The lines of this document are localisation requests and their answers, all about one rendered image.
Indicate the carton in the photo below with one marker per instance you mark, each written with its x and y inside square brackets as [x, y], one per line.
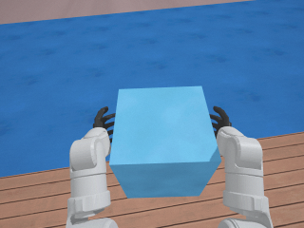
[163, 142]

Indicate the right robot upper arm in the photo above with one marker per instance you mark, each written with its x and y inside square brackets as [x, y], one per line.
[241, 223]

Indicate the left robot hand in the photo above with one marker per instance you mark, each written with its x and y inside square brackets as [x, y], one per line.
[100, 120]

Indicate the robot left forearm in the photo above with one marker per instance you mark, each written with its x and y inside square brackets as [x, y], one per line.
[87, 167]

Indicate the robot right forearm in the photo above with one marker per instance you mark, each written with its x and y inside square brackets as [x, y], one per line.
[243, 165]

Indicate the right robot hand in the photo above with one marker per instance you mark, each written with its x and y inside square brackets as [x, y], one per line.
[223, 120]

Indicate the left robot upper arm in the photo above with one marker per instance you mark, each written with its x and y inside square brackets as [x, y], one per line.
[96, 223]

